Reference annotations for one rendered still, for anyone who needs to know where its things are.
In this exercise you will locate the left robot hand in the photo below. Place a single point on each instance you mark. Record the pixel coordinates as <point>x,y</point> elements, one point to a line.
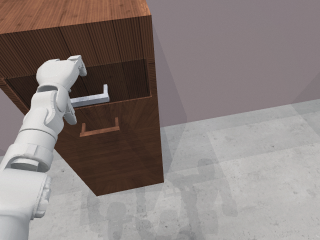
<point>64,73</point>

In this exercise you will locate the left robot upper arm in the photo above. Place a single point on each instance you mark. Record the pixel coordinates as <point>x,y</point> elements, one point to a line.
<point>24,195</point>

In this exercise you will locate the drawer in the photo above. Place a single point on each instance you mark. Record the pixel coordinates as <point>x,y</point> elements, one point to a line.
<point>125,79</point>

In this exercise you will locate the cabinet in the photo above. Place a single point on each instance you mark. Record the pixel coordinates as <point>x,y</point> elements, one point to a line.
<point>101,31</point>

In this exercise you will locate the left robot forearm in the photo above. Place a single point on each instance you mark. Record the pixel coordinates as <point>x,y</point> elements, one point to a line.
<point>34,145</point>

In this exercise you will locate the handle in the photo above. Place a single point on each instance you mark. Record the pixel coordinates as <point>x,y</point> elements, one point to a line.
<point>100,132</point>
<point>92,99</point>

